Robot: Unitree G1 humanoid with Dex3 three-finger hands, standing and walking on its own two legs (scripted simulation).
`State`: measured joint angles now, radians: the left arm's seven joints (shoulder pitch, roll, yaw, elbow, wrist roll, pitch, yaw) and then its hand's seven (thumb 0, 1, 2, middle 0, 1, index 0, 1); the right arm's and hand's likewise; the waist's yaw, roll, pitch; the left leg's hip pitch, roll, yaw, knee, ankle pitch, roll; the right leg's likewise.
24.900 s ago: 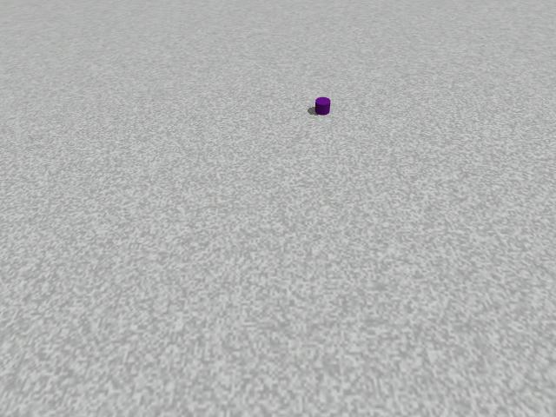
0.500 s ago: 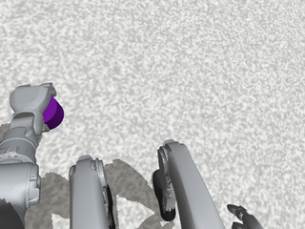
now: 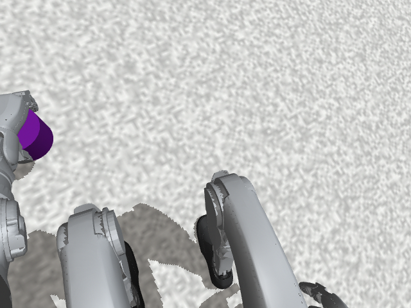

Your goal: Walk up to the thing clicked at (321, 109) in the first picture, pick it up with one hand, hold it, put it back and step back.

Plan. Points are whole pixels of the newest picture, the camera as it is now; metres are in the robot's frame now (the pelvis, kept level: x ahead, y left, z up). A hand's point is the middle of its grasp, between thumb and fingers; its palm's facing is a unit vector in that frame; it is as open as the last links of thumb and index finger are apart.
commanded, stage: crouch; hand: left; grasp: from above
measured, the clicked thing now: (20, 134) +0.48 +0.28 -0.22
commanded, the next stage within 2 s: lower in 0.26 s
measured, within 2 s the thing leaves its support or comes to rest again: neither
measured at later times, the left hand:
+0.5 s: hand (20, 131) +0.49 +0.28 -0.22, palm faces -0.48 -0.07 -0.87, open 11.6 cm
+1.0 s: hand (36, 134) +0.50 +0.27 -0.28, palm faces -0.46 -0.08 -0.89, open 11.6 cm
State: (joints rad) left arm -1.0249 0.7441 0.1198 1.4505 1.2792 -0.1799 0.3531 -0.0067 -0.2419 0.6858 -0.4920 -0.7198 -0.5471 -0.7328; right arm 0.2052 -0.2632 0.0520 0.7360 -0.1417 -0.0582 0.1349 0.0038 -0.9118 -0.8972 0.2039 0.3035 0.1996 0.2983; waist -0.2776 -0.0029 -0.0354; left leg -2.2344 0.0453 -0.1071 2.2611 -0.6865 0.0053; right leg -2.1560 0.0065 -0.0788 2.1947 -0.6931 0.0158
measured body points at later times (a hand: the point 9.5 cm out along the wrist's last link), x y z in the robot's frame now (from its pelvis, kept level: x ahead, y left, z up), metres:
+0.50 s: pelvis +0.00 +0.00 -0.03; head +0.27 +0.07 +0.32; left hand +0.51 +0.28 -0.17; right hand +0.01 -0.27 -0.13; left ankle +0.07 +0.12 -0.34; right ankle +0.09 -0.12 -0.34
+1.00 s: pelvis +0.00 +0.00 -0.06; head +0.29 +0.07 +0.28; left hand +0.52 +0.27 -0.23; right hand +0.01 -0.26 -0.14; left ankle +0.07 +0.12 -0.34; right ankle +0.09 -0.12 -0.34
